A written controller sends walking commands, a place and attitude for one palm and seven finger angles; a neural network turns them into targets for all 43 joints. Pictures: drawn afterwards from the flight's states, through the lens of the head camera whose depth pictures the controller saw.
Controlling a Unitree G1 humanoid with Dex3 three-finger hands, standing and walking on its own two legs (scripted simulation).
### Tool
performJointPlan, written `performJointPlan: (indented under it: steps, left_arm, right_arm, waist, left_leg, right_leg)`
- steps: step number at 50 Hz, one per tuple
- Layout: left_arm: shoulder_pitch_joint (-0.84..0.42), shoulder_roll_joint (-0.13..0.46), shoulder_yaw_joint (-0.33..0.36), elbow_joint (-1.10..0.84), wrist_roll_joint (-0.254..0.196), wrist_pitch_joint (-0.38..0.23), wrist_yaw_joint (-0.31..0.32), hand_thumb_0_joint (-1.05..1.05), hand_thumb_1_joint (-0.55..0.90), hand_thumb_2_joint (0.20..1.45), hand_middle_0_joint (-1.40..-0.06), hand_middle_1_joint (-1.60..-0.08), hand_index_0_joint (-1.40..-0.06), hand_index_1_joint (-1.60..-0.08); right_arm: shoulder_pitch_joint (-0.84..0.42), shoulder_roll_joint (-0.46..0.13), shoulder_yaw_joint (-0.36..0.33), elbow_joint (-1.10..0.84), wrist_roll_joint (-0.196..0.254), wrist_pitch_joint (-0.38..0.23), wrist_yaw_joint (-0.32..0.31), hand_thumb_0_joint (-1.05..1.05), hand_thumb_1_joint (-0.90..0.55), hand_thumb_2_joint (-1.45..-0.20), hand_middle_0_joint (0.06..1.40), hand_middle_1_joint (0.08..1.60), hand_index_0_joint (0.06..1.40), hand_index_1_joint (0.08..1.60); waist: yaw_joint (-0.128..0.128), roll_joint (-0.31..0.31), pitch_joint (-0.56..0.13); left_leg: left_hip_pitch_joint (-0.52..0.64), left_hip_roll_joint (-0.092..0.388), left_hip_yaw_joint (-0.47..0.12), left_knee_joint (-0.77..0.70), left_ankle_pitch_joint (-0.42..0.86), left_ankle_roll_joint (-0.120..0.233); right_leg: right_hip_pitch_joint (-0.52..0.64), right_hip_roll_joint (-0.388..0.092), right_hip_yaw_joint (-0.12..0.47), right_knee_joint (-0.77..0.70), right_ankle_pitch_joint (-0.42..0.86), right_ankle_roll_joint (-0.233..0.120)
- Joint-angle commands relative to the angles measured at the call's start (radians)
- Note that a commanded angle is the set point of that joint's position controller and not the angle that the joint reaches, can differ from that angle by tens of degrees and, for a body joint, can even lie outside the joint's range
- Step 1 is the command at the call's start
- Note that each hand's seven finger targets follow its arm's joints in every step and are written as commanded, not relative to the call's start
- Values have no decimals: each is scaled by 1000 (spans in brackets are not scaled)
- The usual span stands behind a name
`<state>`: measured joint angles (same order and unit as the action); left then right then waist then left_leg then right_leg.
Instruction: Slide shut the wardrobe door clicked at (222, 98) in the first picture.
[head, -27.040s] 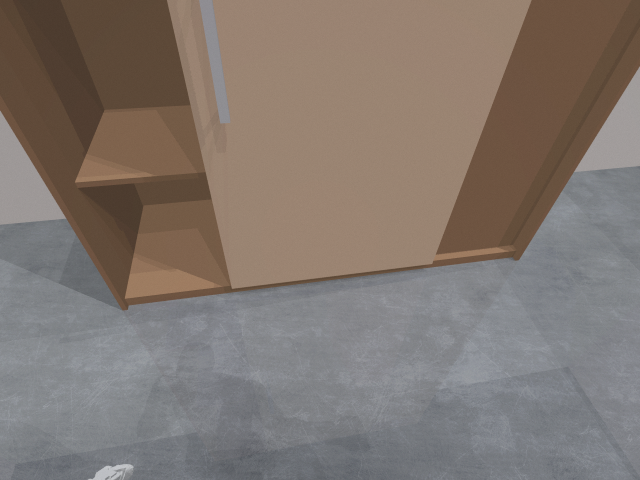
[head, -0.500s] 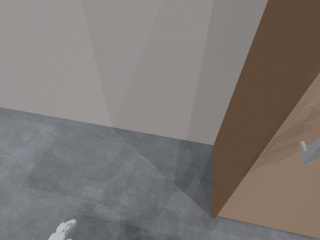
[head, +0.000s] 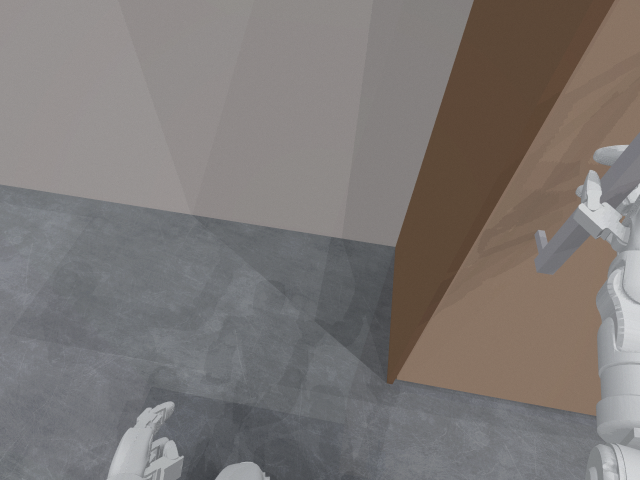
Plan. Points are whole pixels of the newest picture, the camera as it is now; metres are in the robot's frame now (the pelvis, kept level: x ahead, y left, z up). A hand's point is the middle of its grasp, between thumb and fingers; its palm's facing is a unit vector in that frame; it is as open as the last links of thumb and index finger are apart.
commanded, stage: stop walking and hold the door there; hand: right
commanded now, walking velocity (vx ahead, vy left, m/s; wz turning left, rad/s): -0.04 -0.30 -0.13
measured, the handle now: (608, 173) +0.44 -0.31 +0.17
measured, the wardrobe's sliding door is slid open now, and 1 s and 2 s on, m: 0.00 0.00 0.00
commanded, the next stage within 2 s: loosen the grip on the handle in 1.34 s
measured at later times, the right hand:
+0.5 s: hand (593, 209) +0.39 -0.28 +0.16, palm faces +0.15 +0.99 -0.06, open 5.8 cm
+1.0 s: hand (597, 210) +0.39 -0.28 +0.16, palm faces +0.09 +0.99 -0.07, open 6.0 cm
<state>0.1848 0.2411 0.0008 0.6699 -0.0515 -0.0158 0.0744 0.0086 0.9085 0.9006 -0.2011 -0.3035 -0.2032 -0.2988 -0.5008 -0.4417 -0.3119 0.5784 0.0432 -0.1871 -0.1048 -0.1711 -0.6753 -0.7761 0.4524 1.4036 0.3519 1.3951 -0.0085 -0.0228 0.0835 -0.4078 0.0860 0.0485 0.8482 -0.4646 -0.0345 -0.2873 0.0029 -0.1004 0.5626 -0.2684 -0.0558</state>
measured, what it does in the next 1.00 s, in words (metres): steps to the right: left foot, then right foot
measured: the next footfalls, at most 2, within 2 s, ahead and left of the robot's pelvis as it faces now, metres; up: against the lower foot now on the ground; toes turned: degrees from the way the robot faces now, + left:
left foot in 0.10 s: +0.01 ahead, +0.10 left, +0.00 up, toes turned +8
right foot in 0.40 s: +0.01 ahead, -0.25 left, +0.00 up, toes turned -5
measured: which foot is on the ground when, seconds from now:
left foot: up 0.00-0.08, down 0.10-0.38, up 0.40-0.58, down 0.60-1.00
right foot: down 0.00-0.10, up 0.12-0.38, down 0.40-1.00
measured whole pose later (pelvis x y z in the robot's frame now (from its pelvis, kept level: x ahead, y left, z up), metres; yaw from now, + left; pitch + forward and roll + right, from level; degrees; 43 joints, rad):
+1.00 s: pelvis -0.02 -0.15 +0.01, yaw -4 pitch -1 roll +1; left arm 0.15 0.21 -0.02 0.68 -0.02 -0.07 0.04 0.01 0.91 0.90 -0.20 -0.30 -0.20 -0.30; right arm -0.61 -0.16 0.02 0.43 0.08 -0.13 -0.10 -0.05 -0.71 -0.75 0.45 1.40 0.30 1.40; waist -0.03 -0.01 0.12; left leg -0.26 0.00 0.04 0.57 -0.28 0.01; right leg -0.22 -0.05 -0.08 0.54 -0.30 -0.01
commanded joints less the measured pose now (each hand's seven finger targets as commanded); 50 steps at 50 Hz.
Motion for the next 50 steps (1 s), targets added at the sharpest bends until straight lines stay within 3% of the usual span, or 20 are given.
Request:
performJointPlan:
  steps: [1, 3, 4, 5, 6, 8, 10, 17, 18, 19, 20, 21, 27, 30, 32, 34, 39, 42, 44, 50]
  left_arm:
    - [-59, 162, 44, -100, 5, -62, -19, 0, 900, 900, -200, -300, -200, -300]
    - [-76, 152, 29, -105, 10, -66, -29, 0, 900, 900, -200, -300, -200, -300]
    - [-71, 148, 30, -101, 15, -59, -32, 0, 900, 900, -200, -300, -200, -300]
    - [-73, 146, 39, -120, 16, -52, -29, 0, 900, 900, -200, -300, -200, -300]
    - [-58, 163, 38, -105, 27, -53, -29, 0, 900, 900, -200, -300, -200, -300]
    - [-49, 138, 33, -89, 19, -61, -35, 0, 900, 900, -200, -300, -200, -300]
    - [-47, 126, 16, -79, 31, -62, -31, 0, 900, 900, -200, -300, -200, -300]
    - [-66, 105, 35, -82, 35, -49, 2, 0, 900, 900, -200, -300, -200, -300]
    - [-65, 126, 47, -93, 31, -50, 9, 0, 900, 900, -200, -300, -200, -300]
    - [-57, 166, 58, -101, 30, -55, 8, 0, 900, 900, -200, -300, -200, -300]
    - [-51, 149, 49, -112, 21, -58, 3, 0, 900, 900, -200, -300, -200, -300]
    - [-59, 132, 52, -111, 16, -60, -2, 0, 900, 900, -200, -300, -200, -300]
    - [-52, 114, 37, -88, 20, -71, -34, 0, 900, 900, -200, -300, -200, -300]
    - [-59, 103, 23, -106, 19, -67, -29, 0, 900, 900, -200, -300, -200, -300]
    - [-58, 64, 13, -116, 16, -68, -20, 0, 900, 900, -200, -300, -200, -300]
    - [-62, 83, 20, -102, 14, -81, -17, 0, 900, 900, -200, -300, -200, -300]
    - [-77, 58, -11, -73, 36, -96, 13, 0, 900, 900, -200, -300, -200, -300]
    - [-72, 94, 8, -93, 29, -88, -9, 0, 900, 900, -200, -300, -200, -300]
    - [-72, 76, -2, -84, 44, -88, -16, 0, 900, 900, -200, -300, -200, -300]
    - [-60, 98, 18, -110, 29, -82, -27, 0, 900, 900, -200, -300, -200, -300]
  right_arm:
    - [-339, -189, 20, -234, -9, -56, 13, 0, -900, -900, 450, 1400, 450, 1400]
    - [-335, -199, 17, -230, -11, -52, 14, 0, -900, -900, 450, 1400, 450, 1400]
    - [-321, -275, -36, -197, -24, -49, 7, 0, -900, -900, 450, 1400, 450, 1400]
    - [-313, -324, -68, -167, -18, -37, 7, 0, -900, -900, 450, 1400, 450, 1400]
    - [-334, -305, -63, -141, -8, -17, 7, 0, -900, -900, 450, 1400, 450, 1400]
    - [-396, -187, 25, -194, 6, -11, 17, 0, -900, -900, 450, 1400, 450, 1400]
    - [-413, -292, -78, -195, -13, -33, 11, 0, -900, -900, 450, 1400, 450, 1400]
    - [-517, -73, 83, -344, -9, -37, 24, 0, -900, -900, 450, 1400, 450, 1400]
    - [-509, 10, 152, -380, -4, -42, 31, 0, -900, -900, 450, 1400, 450, 1400]
    - [-558, 51, 182, -446, 7, -54, 35, 0, -900, -900, 450, 1400, 450, 1400]
    - [-616, 142, 276, -508, 12, -61, 46, 0, -900, -900, 450, 1400, 450, 1400]
    - [-653, 184, 299, -497, 10, -61, 56, 0, -900, -900, 450, 1400, 450, 1400]
    - [-579, 147, 293, -498, 2, -35, 51, 0, -900, -900, 450, 1400, 450, 1400]
    - [-560, 122, 284, -475, -3, -25, 54, 0, -900, -900, 450, 1400, 450, 1400]
    - [-547, 54, 234, -440, -10, -11, 36, 0, -900, -900, 450, 1400, 450, 1400]
    - [-493, 93, 245, -374, 10, 18, 38, 0, -900, -900, 450, 1400, 450, 1400]
    - [-525, 167, 292, -388, 11, -8, 38, 0, -900, -900, 450, 1400, 450, 1400]
    - [-559, 247, 371, -417, 21, -20, 47, 0, -900, -900, 450, 1400, 450, 1400]
    - [-565, 244, 373, -395, 8, -21, 51, 0, -900, -900, 450, 1400, 450, 1400]
    - [-504, 290, 422, -407, -7, -24, 57, 0, -900, -900, 450, 1400, 450, 1400]
  waist:
    - [-11, -165, -291]
    - [-28, -108, -307]
    - [-39, 91, -318]
    - [-33, 320, -303]
    - [-31, 199, -289]
    - [0, 270, -338]
    - [3, 284, -318]
    - [29, 121, -317]
    - [41, -39, -329]
    - [42, -294, -351]
    - [61, -340, -356]
    - [54, -176, -283]
    - [29, -262, -385]
    - [22, -91, -396]
    - [29, 228, -401]
    - [-2, 332, -333]
    - [19, 153, -393]
    - [13, -130, -439]
    - [27, -213, -332]
    - [28, -52, -416]
  left_leg:
    - [95, -29, 76, -137, 50, -5]
    - [269, 20, 46, -398, 222, 9]
    - [490, 196, -138, -504, 480, 70]
    - [580, 467, -517, -536, 788, 190]
    - [527, 544, -455, -495, 879, 230]
    - [579, 445, -276, -405, 918, 194]
    - [497, 362, -112, -410, 813, 126]
    - [165, 163, 110, -273, 309, 70]
    - [79, 98, 133, -145, 203, 47]
    - [-69, -14, 140, 52, -42, 15]
    - [-121, -66, 50, 228, -176, 26]
    - [-152, -49, -8, 262, -133, 31]
    - [92, -73, 20, -185, 102, 39]
    - [306, -46, -31, -368, 312, 50]
    - [399, 153, -223, -432, 577, 134]
    - [405, 203, -270, -467, 629, 199]
    - [400, 100, -77, -313, 753, 118]
    - [108, -44, -24, -199, 231, 14]
    - [8, -57, -33, -135, 27, 28]
    - [245, -53, -21, -403, 491, 43]
  right_leg:
    - [184, -186, 168, -101, 538, -88]
    - [111, -155, 161, -26, 428, -47]
    - [-120, -85, 94, 137, 210, 8]
    - [-357, 29, 69, 432, -255, 83]
    - [-381, -18, 203, 596, -250, 104]
    - [-419, -26, 216, 666, -198, 109]
    - [-372, -58, 160, 622, -102, 102]
    - [226, -12, -94, -71, 84, 89]
    - [320, -80, -34, -88, 86, 87]
    - [370, -262, 250, -162, 189, 8]
    - [351, -374, 459, -236, 272, -90]
    - [296, -414, 468, -250, 355, -140]
    - [286, -317, 168, -25, 583, -55]
    - [133, -290, 145, 52, 409, -18]
    - [-48, -105, 9, 226, -10, 66]
    - [-145, -52, 103, 394, -258, 72]
    - [88, -43, 35, -76, 56, 63]
    - [382, -316, 289, -114, 706, -51]
    - [371, -345, 335, -170, 702, -92]
    - [365, -209, 99, -6, 716, 18]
